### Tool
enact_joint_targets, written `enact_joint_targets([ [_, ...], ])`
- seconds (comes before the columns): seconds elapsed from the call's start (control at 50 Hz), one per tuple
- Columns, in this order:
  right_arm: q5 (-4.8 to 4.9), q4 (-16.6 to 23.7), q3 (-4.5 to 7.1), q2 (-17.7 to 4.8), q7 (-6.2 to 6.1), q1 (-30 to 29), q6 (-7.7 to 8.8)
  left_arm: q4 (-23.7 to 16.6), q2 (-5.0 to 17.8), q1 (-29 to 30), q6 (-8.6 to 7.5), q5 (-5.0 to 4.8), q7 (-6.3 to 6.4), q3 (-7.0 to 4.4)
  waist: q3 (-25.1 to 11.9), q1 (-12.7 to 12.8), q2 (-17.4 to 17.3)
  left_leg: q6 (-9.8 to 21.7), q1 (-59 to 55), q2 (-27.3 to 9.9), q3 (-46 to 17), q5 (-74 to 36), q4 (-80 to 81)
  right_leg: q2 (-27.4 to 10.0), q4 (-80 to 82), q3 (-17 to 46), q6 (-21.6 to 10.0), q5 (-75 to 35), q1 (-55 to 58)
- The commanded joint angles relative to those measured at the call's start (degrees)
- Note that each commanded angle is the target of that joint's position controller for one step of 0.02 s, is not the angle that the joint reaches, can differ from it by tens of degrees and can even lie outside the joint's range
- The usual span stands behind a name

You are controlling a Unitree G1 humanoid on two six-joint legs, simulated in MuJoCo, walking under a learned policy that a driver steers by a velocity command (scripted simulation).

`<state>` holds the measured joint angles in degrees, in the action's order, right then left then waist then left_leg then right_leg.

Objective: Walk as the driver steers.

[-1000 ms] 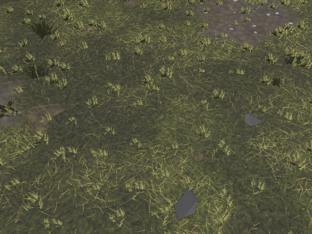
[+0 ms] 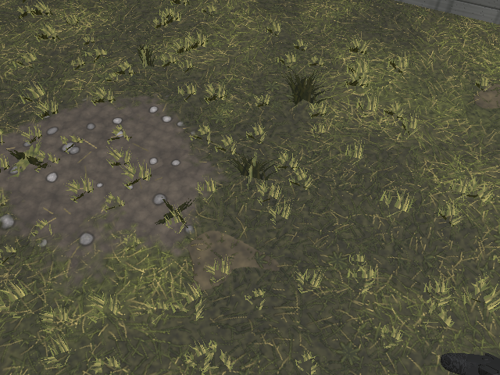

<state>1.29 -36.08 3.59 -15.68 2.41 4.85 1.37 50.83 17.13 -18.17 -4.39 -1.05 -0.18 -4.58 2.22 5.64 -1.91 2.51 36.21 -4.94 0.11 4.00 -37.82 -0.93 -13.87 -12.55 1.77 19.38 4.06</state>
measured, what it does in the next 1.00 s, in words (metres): walks ahead, turning right: left foot, then right foot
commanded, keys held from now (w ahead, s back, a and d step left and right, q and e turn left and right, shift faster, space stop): w+e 1.00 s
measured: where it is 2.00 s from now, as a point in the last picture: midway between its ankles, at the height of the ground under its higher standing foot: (425, 207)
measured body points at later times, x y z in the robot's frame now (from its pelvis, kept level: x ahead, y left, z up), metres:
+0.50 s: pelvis +0.27 +0.02 +0.00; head +0.30 +0.02 +0.45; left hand +0.48 +0.24 -0.11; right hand +0.27 -0.26 -0.12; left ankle +0.17 +0.13 -0.73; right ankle +0.43 -0.15 -0.69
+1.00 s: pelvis +0.56 -0.08 +0.01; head +0.58 -0.11 +0.46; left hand +0.74 +0.16 -0.10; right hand +0.65 -0.40 -0.07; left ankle +0.79 -0.01 -0.70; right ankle +0.44 -0.13 -0.73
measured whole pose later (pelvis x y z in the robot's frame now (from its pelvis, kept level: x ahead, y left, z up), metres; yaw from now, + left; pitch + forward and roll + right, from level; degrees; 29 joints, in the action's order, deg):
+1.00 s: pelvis +0.56 -0.08 +0.01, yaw -28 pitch +3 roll +0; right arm 0.2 -39.5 3.0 -15.9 0.8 1.6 5.8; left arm 42.8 16.4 -18.8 -2.2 -1.5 0.6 -4.4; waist 1.6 4.5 -2.0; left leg -3.3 34.7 -2.5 -5.4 -1.7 -31.1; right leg 6.0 -22.6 9.2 -4.3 18.0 -6.5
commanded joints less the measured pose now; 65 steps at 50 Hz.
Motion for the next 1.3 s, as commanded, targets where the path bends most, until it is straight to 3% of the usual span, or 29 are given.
enact_joint_targets([
  [0.02, -0.52, 5.3, 1.44, -4.7, 0.26, -1.4, 1.0, -1.5, 11.8, 0.3, 0.41, -1.2, 0.04, -2.29, 0.0, -5.0, 6.8, 3.1, -7.4, 4.3, 3.2, 7.2, 4.1, -16.2, -3.7, 6.0, -9.9, -46.9, -0.3],
  [0.06, -0.83, 0.2, 4.33, -10.2, -0.72, 15.2, 0.98, -0.8, 9.9, 0.7, 0.69, -1.1, 0.22, -1.02, -9.5, -14.2, 5.6, 6.1, -34.3, 5.4, 3.0, 0.0, 7.9, -12.2, -24.2, 3.5, -6.9, -48.6, -10.3],
  [0.08, -1.78, -1.2, 5.52, -16.1, -2.02, 23.3, 0.73, -2.7, 4.1, -1.0, 0.07, 0.87, -0.24, 1.01, -18.2, -15.0, -5.2, 11.5, -54.8, -10.0, -16.9, -1.4, 7.0, -6.3, -46.1, 3.2, -3.7, -18.8, -29.2],
  [0.1, -1.87, -0.3, 4.81, -16.6, -1.9, 22.0, 1.16, -2.6, 2.5, -4.3, -1.31, -0.21, -0.71, 1.87, -27.6, -12.0, -12.4, 18.8, -60.4, -20.9, -41.5, 2.0, 16.3, 1.9, -61.1, 13.8, -2.3, 15.3, -40.1],
  [0.12, -1.8, -0.2, 3.51, -11.9, -1.36, 19.7, 1.67, -3.1, 8.8, 0.8, -1.83, -2.26, -0.98, -0.08, -21.7, -13.9, -4.9, 15.7, -54.9, -18.6, -34.5, 3.4, 17.8, -1.1, -64.2, 19.3, -2.7, 13.3, -44.9],
  [0.14, -1.64, -0.9, 2.84, -9.9, -1.34, 16.9, 2.06, -4.5, 8.4, 4.3, -1.91, -2.74, -1.08, -0.06, -12.9, -12.3, -4.9, 13.2, -46.7, -16.1, -24.2, 1.7, 18.5, -3.7, -62.0, 17.7, -3.1, 9.1, -47.0],
  [0.16, -1.47, -1.5, 2.29, -8.0, -1.16, 13.2, 2.48, -4.2, 7.1, 5.2, -1.59, -1.69, -0.71, 0.04, -8.5, -9.7, -2.0, 11.1, -39.1, -13.1, -18.2, 0.3, 20.4, -6.1, -57.8, 17.0, -2.9, 4.6, -45.1],
  [0.2, -1.76, -1.5, 1.64, -5.0, -1.03, 8.5, 3.57, -2.6, 6.2, 1.9, 0.29, -0.92, -0.42, -0.41, -5.3, -6.0, -4.4, 9.4, -29.8, -10.2, -10.5, -1.1, 25.0, -8.3, -54.4, 17.6, -2.2, -1.9, -38.8],
  [0.3, -2.75, -4.5, 2.26, -5.3, -2.13, 8.5, 5.36, -3.4, 3.0, 4.2, 2.32, -0.76, 0.05, -0.24, -1.0, -4.9, -1.7, 8.9, -27.8, -9.5, -0.4, -6.3, 30.4, -7.6, -47.3, 19.4, -0.6, -12.6, -43.2],
  [0.4, -2.2, -6.4, 2.72, -7.0, -3.19, 10.3, 4.97, -5.9, 1.1, 11.7, 1.66, -0.06, -1.53, 0.62, 1.9, -7.4, -0.6, 6.9, -31.0, -8.7, 7.6, -7.3, 31.7, -6.1, -31.3, 15.4, -1.4, -24.6, -43.4],
  [0.5, -0.87, -9.0, 3.57, -8.8, -3.64, 14.3, 3.04, -10.4, 0.8, 18.7, 1.56, -0.04, -3.32, 1.2, 4.2, -9.7, -0.1, 6.2, -41.3, -11.9, 10.7, -15.2, 27.3, -4.7, -24.0, 11.0, -4.2, -18.4, -46.9],
  [0.56, -0.31, -8.8, 4.1, -11.2, -4.24, 12.7, 1.61, -11.5, 3.2, 15.1, 1.8, -0.37, -3.88, -0.02, -0.4, -6.2, -3.2, 4.2, -44.0, -12.0, 12.7, -42.1, 16.8, 0.4, -23.6, 6.0, -7.5, -9.7, -38.0],
  [0.6, 0.18, -8.3, 3.94, -11.9, -4.54, 10.6, 0.91, -8.6, 8.3, 0.8, 1.98, -0.69, -3.1, -2.91, -8.4, 2.2, -2.8, 1.4, -38.1, -9.0, 14.5, -46.3, -3.4, 5.2, -19.1, 5.2, -11.2, -11.2, -17.3],
  [0.62, -1.04, -7.4, 2.96, -9.5, -4.63, 11.7, 1.6, -7.3, 13.7, -6.7, 2.68, -0.55, -1.73, -4.79, -13.4, 4.5, 4.4, -1.6, -23.8, -6.1, 14.4, -24.4, -21.3, -2.3, -17.3, 18.5, -14.7, -12.8, -0.4],
  [0.64, -2.47, -4.7, 0.38, -0.9, -3.56, 17.4, 3.5, -8.0, 18.2, -4.3, 2.07, -0.62, -1.65, -5.12, -18.6, -3.4, 16.8, -5.1, 1.3, 7.0, 5.5, 29.8, -40.3, -15.8, -11.1, 52.2, -26.3, -4.4, 17.0],
  [0.66, -0.03, -3.9, 0.87, -5.8, -2.67, 10.2, 5.9, -9.2, 13.3, -6.3, 1.44, -0.18, -1.95, -3.74, -22.9, 1.6, 9.2, -3.6, 7.7, 6.5, -5.9, 30.1, -44.2, -17.8, -3.6, 59.5, -26.2, 0.0, 19.6],
  [0.68, 1.76, -2.4, 1.37, -7.6, -2.26, 5.4, 7.01, -8.9, 10.4, -4.2, 0.8, 0.03, -1.96, -2.99, -14.5, 1.7, 7.0, -2.1, 11.7, 3.8, -5.8, 24.7, -42.0, -16.4, -2.7, 51.0, -23.4, -3.6, 13.9],
  [0.72, -0.84, -3.3, 1.66, -7.7, -3.03, 4.9, 7.36, -10.4, 6.3, 3.4, 0.5, -0.26, -1.73, -1.78, -6.3, -3.4, 1.7, -1.9, 5.6, -0.5, -5.1, 17.5, -31.8, -11.4, -2.5, 38.4, -19.9, -14.9, -2.9],
  [0.8, -2.03, -3.0, 1.76, -6.2, -3.06, 6.6, 4.8, -12.2, 6.9, 5.2, 0.24, 0.4, -0.49, -1.67, -4.3, -6.8, 3.2, -4.9, -1.4, -1.5, -3.7, 12.4, -22.1, -8.2, 0.8, 30.7, -19.6, -26.8, -15.2],
  [0.9, -1.88, -0.1, 0.27, -3.2, -2.49, -4.0, 4.75, -11.6, 8.7, 1.5, 1.08, -0.29, 0.9, -2.22, -2.5, -2.9, 6.1, -6.7, -5.8, 2.8, -1.9, -6.3, 0.3, -3.0, -0.4, 25.0, -15.0, -22.0, -19.9],
  [1.0, -0.71, 1.4, 1.09, -6.2, -1.16, -7.8, 5.87, -10.6, 8.1, -2.3, 2.02, -0.62, 1.25, -2.2, -2.7, -1.7, 7.8, -5.1, -8.4, 4.8, -4.2, -5.8, 9.4, -6.2, -6.1, 32.9, -13.3, -14.8, -13.3],
  [1.06, -0.85, -0.4, 2.48, -8.5, -1.26, 0.4, 6.79, -11.6, 7.1, -0.2, 2.32, -0.25, 1.33, -2.0, -5.1, -6.7, 9.6, -1.7, -18.8, 5.1, -3.1, -1.5, 12.9, -5.2, -14.0, 35.1, -10.8, -19.2, -12.4],
  [1.08, -1.92, -1.3, 3.3, -10.7, -1.63, 7.4, 7.12, -12.6, 4.3, 0.3, 2.1, 0.19, 1.05, -0.94, -11.3, -10.2, 7.3, 1.3, -31.4, -0.3, -7.3, -0.7, 11.5, -2.2, -25.1, 32.1, -8.8, -18.2, -16.4],
  [1.1, -3.13, -2.1, 4.45, -15.5, -2.06, 15.2, 6.88, -14.0, 0.5, -5.3, 1.74, 0.07, 1.14, 0.23, -20.7, -10.0, -4.7, 8.4, -52.2, -13.4, -26.6, 6.1, 12.5, 5.2, -44.7, 24.8, -4.8, -2.6, -32.2],
  [1.12, -2.02, -3.9, 4.46, -14.9, -1.47, 17.5, 6.14, -14.8, 2.1, -8.7, 1.33, -1.14, 1.08, 0.6, -23.1, -8.7, -18.3, 13.4, -57.7, -20.4, -47.3, 20.9, 19.0, 5.3, -57.2, 22.5, -3.3, 15.5, -45.9],
  [1.14, -1.28, -2.7, 3.04, -9.5, -1.62, 14.4, 5.77, -13.8, 7.6, -5.4, 1.54, -1.52, 1.08, -0.7, -15.0, -10.0, -9.9, 11.1, -51.6, -18.3, -42.0, 29.0, 20.9, 1.6, -62.3, 23.7, -2.8, 11.1, -50.1],
  [1.18, -1.78, -2.5, 1.83, -6.4, -2.02, 9.3, 4.78, -15.5, 8.1, 2.4, 2.06, -0.2, 0.93, -1.16, -5.0, -9.3, -2.7, 7.8, -37.1, -13.2, -25.7, 17.7, 22.3, -2.0, -60.2, 20.3, -2.4, 3.0, -48.4],
  [1.24, -1.9, -3.7, 1.34, -5.0, -2.21, 7.2, 5.11, -16.0, 4.9, 2.0, 2.92, -0.73, 0.2, -1.07, -2.1, -6.6, -5.2, 7.2, -28.6, -9.5, -14.1, 7.5, 26.4, -5.2, -54.8, 19.1, -2.3, -0.9, -43.3],
  [1.3, -1.7, -5.3, 2.12, -7.2, -2.31, 7.9, 5.62, -17.5, 3.2, 4.6, 3.47, -0.31, 0.13, -0.54, -1.2, -6.6, -3.0, 8.9, -28.8, -10.6, -8.3, 0.5, 28.7, -6.0, -49.4, 18.6, -1.3, -4.9, -45.9],
])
